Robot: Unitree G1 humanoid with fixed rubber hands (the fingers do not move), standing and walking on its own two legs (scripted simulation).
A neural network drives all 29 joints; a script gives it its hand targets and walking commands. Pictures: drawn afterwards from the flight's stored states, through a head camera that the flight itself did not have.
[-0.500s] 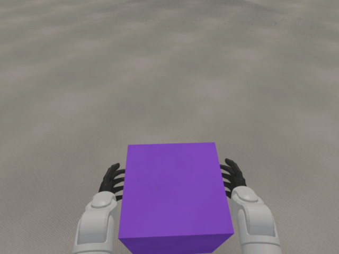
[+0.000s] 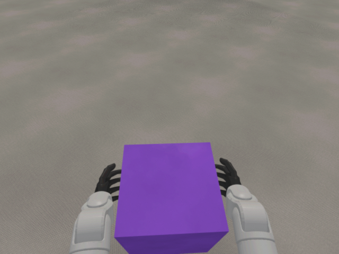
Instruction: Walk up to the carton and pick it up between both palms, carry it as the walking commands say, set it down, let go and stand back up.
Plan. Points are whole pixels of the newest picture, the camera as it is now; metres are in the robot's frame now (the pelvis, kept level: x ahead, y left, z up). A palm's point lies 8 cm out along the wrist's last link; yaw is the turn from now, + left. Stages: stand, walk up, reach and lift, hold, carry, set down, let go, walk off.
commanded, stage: hold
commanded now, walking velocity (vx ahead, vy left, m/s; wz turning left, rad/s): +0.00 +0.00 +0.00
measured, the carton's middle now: (168, 202) +0.28 +0.03 -0.04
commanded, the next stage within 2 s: set down in 0.84 s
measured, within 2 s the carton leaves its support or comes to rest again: neither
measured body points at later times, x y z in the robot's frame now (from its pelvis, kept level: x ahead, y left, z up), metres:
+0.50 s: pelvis -0.01 +0.04 +0.00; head -0.06 +0.04 +0.45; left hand +0.28 +0.20 +0.04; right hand +0.30 -0.11 +0.04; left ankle +0.04 +0.17 -0.74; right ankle +0.00 -0.07 -0.74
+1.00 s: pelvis +0.00 +0.01 +0.00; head -0.05 +0.01 +0.45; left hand +0.28 +0.19 +0.03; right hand +0.31 -0.11 +0.03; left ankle +0.04 +0.16 -0.74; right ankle +0.00 -0.07 -0.74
